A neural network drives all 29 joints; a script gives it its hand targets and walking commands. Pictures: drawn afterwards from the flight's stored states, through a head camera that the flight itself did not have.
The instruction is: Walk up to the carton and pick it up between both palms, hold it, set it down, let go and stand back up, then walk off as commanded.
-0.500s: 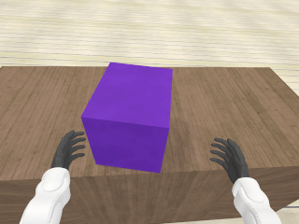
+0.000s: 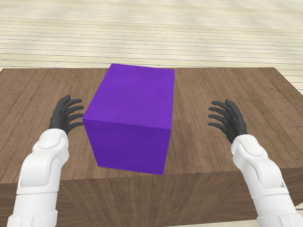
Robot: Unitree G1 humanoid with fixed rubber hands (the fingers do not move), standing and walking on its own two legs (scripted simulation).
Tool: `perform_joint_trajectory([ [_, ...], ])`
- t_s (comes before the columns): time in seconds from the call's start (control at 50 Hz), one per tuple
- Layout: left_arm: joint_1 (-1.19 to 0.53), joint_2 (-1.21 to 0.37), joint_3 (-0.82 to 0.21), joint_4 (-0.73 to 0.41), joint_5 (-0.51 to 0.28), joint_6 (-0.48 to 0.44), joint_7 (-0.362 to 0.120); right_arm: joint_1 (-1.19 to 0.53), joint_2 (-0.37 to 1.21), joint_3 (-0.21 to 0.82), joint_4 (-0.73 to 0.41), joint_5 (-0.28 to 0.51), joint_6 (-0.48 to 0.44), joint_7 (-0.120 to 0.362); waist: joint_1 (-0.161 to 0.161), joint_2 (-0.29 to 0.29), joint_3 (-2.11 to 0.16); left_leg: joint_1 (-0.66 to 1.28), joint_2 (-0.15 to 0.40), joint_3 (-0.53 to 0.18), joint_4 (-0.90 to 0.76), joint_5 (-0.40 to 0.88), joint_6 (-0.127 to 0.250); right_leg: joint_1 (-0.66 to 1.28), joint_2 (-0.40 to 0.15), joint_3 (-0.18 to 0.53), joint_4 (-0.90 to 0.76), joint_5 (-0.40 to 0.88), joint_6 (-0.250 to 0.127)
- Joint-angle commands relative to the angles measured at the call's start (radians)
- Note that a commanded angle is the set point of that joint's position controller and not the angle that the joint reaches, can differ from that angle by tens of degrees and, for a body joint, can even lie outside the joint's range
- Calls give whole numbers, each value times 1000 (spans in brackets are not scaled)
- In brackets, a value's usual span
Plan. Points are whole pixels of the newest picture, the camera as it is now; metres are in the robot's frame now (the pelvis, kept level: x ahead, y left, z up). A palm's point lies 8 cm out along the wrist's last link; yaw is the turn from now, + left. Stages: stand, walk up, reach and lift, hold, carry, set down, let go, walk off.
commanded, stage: reach and lift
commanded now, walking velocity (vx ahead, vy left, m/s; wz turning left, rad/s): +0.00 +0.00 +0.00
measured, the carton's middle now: (136, 117) +0.46 +0.05 +0.02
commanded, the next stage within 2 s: none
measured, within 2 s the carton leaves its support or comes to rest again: neither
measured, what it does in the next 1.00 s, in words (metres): stands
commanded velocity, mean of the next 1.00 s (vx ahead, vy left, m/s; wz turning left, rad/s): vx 0.00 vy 0.00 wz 0.00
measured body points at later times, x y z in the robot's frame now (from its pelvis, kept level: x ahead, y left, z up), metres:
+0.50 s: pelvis +0.00 +0.00 +0.00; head +0.00 +0.01 +0.45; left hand +0.39 +0.21 +0.17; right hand +0.40 -0.20 +0.17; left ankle +0.06 +0.12 -0.74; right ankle -0.01 -0.09 -0.74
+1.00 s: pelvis +0.01 +0.00 +0.00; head +0.01 +0.01 +0.45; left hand +0.42 +0.22 +0.16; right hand +0.44 -0.19 +0.17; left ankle +0.06 +0.12 -0.74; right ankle -0.01 -0.09 -0.74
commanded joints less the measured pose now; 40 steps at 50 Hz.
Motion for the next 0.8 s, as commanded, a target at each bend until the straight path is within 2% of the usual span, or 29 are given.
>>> perform_joint_trajectory([
  [0.0, -388, 96, 101, -108, 4, -17, -26, -449, -207, -46, 6, 53, -14, -5, 55, 38, -293, 302, 8, 20, -93, 149, 11, -50, 2, 90, -151, 239, 46],
  [0.04, -453, 109, 110, -106, 16, -13, -21, -512, -219, -41, 31, 64, -17, -2, 63, 53, -326, 313, 8, 18, -83, 182, 8, -51, 5, 85, -145, 270, 44],
  [0.06, -474, 109, 100, -100, 18, -13, -20, -536, -221, -46, 62, 64, -14, -1, 46, 56, -319, 307, 8, 14, -84, 167, 6, -63, 4, 84, -148, 264, 47],
  [0.1, -529, 124, 102, -50, 13, -7, -20, -601, -218, -53, 84, 58, -11, 1, 57, 47, -317, 284, 10, 16, -90, 125, 13, -64, -1, 84, -152, 210, 46],
  [0.16, -531, 128, 100, -68, 14, -3, -12, -626, -232, -51, 88, 63, -13, 0, 55, 43, -357, 290, 7, 19, -81, 147, 8, -50, 3, 81, -144, 263, 54],
  [0.18, -600, 154, 100, -34, 5, -3, -12, -685, -231, -49, 92, 64, -13, 1, 56, 36, -371, 274, 3, 20, -78, 134, 13, -57, -1, 80, -142, 256, 60],
  [0.2, -588, 155, 108, -14, 6, -2, -14, -681, -231, -52, 112, 60, -13, -4, 61, 22, -374, 269, 5, 18, -75, 142, 15, -51, 0, 81, -136, 282, 63],
  [0.26, -637, 160, 106, -19, 18, -2, -10, -731, -243, -39, 143, 69, -16, -5, 65, 31, -401, 271, 6, 14, -63, 184, 9, -30, 6, 78, -128, 336, 62],
  [0.28, -653, 163, 102, 8, 27, 3, -9, -752, -246, -46, 164, 64, -13, -5, 60, 41, -398, 273, 6, 18, -66, 163, 8, -38, 4, 77, -134, 314, 61],
  [0.3, -657, 171, 111, 41, 28, 1, -7, -758, -238, -43, 187, 61, -14, -4, 71, 22, -390, 260, 7, 19, -69, 165, 12, -32, 2, 77, -133, 329, 65],
  [0.34, -711, 179, 107, 105, 46, 9, -4, -826, -248, -34, 237, 64, -6, -6, 72, 29, -378, 246, 6, 19, -73, 135, 14, -46, -1, 78, -134, 314, 67],
  [0.4, -767, 183, 95, 113, 44, 1, 2, -879, -257, -32, 286, 74, -10, -2, 70, 44, -406, 259, 8, 17, -66, 148, 7, -43, 0, 72, -135, 323, 65],
  [0.42, -771, 181, 95, 129, 44, -1, 2, -897, -251, -21, 292, 79, -11, -3, 78, 26, -416, 258, 9, 13, -60, 159, 11, -38, 0, 71, -134, 332, 68],
  [0.46, -801, 185, 87, 155, 38, -4, 4, -935, -246, -18, 296, 76, -18, -5, 73, 16, -447, 252, 6, 13, -53, 169, 11, -31, 2, 66, -126, 372, 74],
  [0.5, -877, 218, 96, 203, 50, -11, 11, -999, -247, -20, 340, 78, -13, -5, 81, 24, -445, 222, 6, 15, -59, 124, 17, -24, -6, 72, -127, 326, 72],
  [0.54, -922, 223, 90, 224, 57, -19, 17, -1037, -255, -17, 374, 78, -12, 1, 91, 23, -468, 229, 9, 14, -51, 147, 12, -30, 2, 67, -119, 324, 72],
  [0.6, -918, 214, 84, 242, 59, -22, 23, -1062, -257, -9, 409, 79, -13, -4, 92, 29, -485, 257, 7, 11, -41, 189, 4, -18, 8, 62, -118, 399, 75],
  [0.64, -958, 221, 86, 296, 60, -36, 22, -1085, -247, 1, 464, 84, -10, 1, 89, 21, -482, 232, 9, 9, -42, 164, 6, -16, 6, 66, -121, 367, 75],
  [0.66, -978, 218, 79, 318, 64, -39, 23, -1108, -242, 4, 489, 84, -12, 4, 95, 41, -471, 235, 6, 9, -39, 171, 5, -26, 4, 64, -122, 363, 71],
  [0.68, -981, 214, 74, 340, 69, -44, 23, -1113, -244, 0, 533, 82, -9, 5, 86, 33, -454, 241, 11, 3, -44, 158, 7, -40, 4, 62, -127, 346, 71],
  [0.7, -971, 220, 69, 353, 80, -52, 22, -1105, -235, 5, 538, 81, -10, 7, 94, 31, -469, 248, 11, 8, -43, 164, 8, -29, 7, 66, -133, 330, 66],
  [0.72, -959, 212, 68, 351, 73, -57, 22, -1104, -233, 10, 536, 82, -14, 8, 95, 34, -488, 254, 10, 6, -38, 181, 6, -20, 6, 65, -129, 359, 69],
  [0.74, -955, 203, 65, 390, 71, -69, 15, -1102, -224, 10, 572, 74, -17, 7, 82, 25, -472, 250, 6, 2, -41, 168, 7, -22, 4, 62, -127, 376, 73],
  [0.76, -950, 211, 65, 378, 70, -82, 11, -1098, -212, 16, 541, 76, -24, 5, 90, 18, -493, 244, 4, 5, -37, 181, 8, -10, 2, 65, -127, 393, 79],
  [0.78, -943, 202, 64, 410, 81, -91, 7, -1094, -211, 14, 581, 67, -30, 5, 87, 31, -476, 236, 3, 3, -36, 179, 6, -13, 5, 58, -122, 402, 77],
])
